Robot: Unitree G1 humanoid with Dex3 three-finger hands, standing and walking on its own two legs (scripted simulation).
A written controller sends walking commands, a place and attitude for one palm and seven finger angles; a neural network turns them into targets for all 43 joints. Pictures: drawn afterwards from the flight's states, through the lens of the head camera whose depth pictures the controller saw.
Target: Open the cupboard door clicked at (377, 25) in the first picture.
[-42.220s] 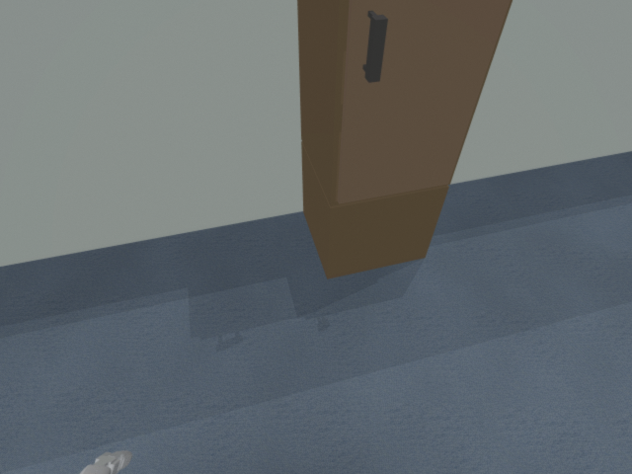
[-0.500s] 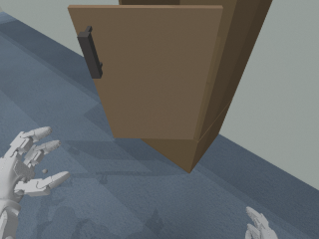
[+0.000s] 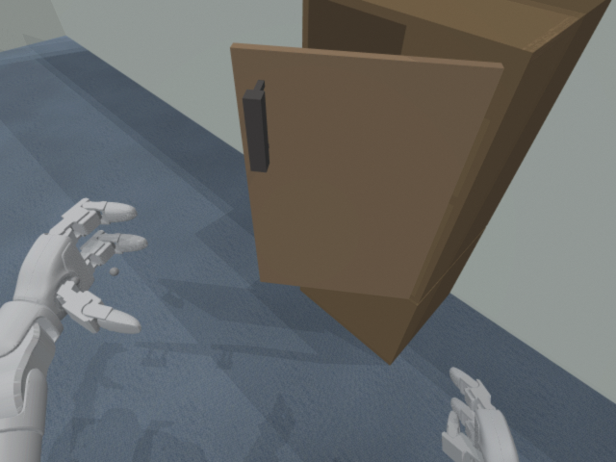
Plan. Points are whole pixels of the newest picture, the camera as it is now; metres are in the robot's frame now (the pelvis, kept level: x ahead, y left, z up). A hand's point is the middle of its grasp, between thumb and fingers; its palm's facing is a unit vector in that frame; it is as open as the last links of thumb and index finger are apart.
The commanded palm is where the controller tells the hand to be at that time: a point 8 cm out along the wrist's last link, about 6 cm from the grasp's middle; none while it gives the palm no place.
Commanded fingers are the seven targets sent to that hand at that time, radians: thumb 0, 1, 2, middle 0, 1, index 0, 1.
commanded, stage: raise the hand with hooked fingers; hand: left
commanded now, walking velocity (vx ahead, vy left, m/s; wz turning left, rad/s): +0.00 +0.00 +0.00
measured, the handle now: (260, 126) +0.56 +0.15 +0.15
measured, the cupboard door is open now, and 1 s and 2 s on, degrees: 37 37 37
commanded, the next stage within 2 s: move the hooked fingers beside the handle in 0.72 s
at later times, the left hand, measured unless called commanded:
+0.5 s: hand (132, 238) +0.30 +0.24 +0.16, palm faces +0.04 -1.00 -0.05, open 14.0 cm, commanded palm +0.27 +0.28 +0.17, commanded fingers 0.00 -0.50 0.30 -0.30 -1.20 -0.30 -1.20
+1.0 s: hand (162, 228) +0.31 +0.21 +0.17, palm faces +0.09 -0.99 -0.05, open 14.0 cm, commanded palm +0.29 +0.26 +0.17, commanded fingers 0.00 -0.50 0.30 -0.30 -1.20 -0.30 -1.20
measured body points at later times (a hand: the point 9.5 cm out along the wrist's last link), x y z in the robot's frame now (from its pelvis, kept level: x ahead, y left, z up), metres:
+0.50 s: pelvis +0.01 -0.03 +0.01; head +0.01 -0.04 +0.46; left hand +0.29 +0.29 +0.16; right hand +0.18 -0.27 -0.07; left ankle -0.02 +0.05 -0.73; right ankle +0.00 -0.13 -0.73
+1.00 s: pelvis +0.00 -0.07 +0.00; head -0.01 -0.10 +0.45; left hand +0.30 +0.26 +0.17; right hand +0.18 -0.31 -0.08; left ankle -0.02 +0.05 -0.73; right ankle +0.00 -0.13 -0.73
